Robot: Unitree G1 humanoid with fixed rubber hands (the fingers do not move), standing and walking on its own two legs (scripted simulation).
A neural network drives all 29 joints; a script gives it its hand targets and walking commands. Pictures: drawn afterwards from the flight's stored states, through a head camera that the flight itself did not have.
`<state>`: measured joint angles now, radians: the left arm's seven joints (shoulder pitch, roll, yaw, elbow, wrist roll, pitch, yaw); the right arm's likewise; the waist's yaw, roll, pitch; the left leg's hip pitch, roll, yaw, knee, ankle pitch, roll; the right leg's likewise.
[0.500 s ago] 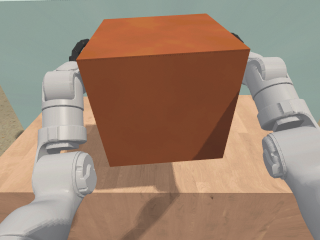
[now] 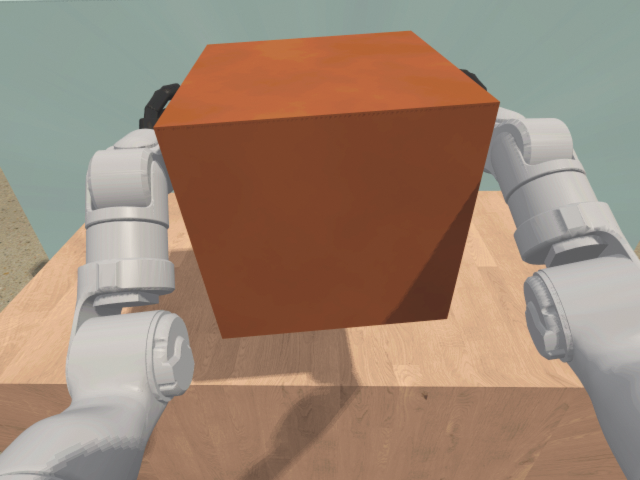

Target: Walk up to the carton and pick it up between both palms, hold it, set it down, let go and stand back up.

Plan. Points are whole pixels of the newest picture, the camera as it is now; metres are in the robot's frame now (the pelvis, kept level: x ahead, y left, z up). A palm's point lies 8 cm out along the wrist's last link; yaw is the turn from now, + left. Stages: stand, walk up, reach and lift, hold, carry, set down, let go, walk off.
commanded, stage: hold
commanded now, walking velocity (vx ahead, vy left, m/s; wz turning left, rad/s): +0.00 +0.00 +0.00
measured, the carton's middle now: (322, 175) +0.38 -0.01 +0.26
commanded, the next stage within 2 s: none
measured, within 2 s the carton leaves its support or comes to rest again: neither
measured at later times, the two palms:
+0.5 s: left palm (161, 150) +0.37 +0.17 +0.31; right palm (476, 131) +0.36 -0.19 +0.31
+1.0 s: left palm (160, 153) +0.37 +0.17 +0.30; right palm (471, 131) +0.37 -0.19 +0.31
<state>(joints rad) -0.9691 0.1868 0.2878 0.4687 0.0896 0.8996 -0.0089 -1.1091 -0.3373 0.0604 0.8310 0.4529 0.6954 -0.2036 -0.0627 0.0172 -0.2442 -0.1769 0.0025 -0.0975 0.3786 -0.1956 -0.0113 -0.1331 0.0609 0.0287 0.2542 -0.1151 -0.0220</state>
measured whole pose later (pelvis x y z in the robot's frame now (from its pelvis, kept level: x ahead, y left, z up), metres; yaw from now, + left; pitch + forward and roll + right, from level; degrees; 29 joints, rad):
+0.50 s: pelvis +0.00 +0.00 +0.00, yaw +0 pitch -1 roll -1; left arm -0.96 0.18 0.29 0.47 0.09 0.90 -0.01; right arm -1.10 -0.34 0.08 0.83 0.46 0.70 -0.20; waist -0.06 0.02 -0.24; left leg -0.17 0.01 -0.10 0.38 -0.20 -0.02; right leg -0.13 0.07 0.03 0.26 -0.11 -0.03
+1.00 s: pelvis +0.00 +0.00 +0.00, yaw +0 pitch -1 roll -2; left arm -0.96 0.18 0.29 0.47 0.09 0.89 -0.01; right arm -1.11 -0.35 0.09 0.83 0.47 0.70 -0.21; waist -0.06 0.02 -0.23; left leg -0.17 0.00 -0.10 0.38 -0.20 -0.01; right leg -0.12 0.06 0.04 0.25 -0.12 -0.02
